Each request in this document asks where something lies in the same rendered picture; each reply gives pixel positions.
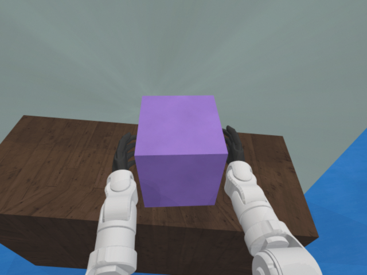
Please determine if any right robot forearm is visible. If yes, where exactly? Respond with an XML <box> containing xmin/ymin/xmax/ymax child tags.
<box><xmin>224</xmin><ymin>161</ymin><xmax>322</xmax><ymax>274</ymax></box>

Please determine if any left robot hand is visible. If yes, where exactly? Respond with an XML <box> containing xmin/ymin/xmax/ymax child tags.
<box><xmin>112</xmin><ymin>132</ymin><xmax>137</xmax><ymax>173</ymax></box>

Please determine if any right robot hand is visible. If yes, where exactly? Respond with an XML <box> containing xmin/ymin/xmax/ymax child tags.
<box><xmin>222</xmin><ymin>126</ymin><xmax>245</xmax><ymax>165</ymax></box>

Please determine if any robot right upper arm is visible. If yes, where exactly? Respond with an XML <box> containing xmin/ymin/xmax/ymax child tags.
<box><xmin>252</xmin><ymin>247</ymin><xmax>322</xmax><ymax>275</ymax></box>

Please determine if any pedestal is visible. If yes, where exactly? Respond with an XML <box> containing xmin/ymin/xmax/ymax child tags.
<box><xmin>0</xmin><ymin>115</ymin><xmax>319</xmax><ymax>275</ymax></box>

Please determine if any carton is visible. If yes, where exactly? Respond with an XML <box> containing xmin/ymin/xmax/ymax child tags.
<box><xmin>134</xmin><ymin>95</ymin><xmax>228</xmax><ymax>207</ymax></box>

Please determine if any left robot forearm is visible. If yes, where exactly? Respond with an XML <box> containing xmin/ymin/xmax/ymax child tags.
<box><xmin>85</xmin><ymin>170</ymin><xmax>138</xmax><ymax>275</ymax></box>

